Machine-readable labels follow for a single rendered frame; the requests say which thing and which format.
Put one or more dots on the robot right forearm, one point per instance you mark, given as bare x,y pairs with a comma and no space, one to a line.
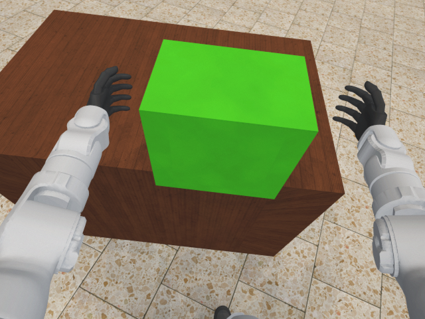
389,173

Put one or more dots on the pedestal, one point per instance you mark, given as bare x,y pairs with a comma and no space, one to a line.
51,77

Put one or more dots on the robot left hand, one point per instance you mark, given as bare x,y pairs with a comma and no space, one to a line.
103,88

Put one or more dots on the carton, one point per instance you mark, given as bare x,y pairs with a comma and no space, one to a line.
226,120

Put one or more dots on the robot right foot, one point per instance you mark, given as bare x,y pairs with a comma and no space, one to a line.
222,312

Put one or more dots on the robot right hand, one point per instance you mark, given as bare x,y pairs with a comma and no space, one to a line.
372,110

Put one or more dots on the left robot upper arm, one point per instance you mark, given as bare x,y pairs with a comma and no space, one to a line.
42,240

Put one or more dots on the right robot upper arm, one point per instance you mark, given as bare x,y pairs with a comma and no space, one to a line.
399,250

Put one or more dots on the robot left forearm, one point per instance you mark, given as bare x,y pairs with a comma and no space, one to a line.
66,175

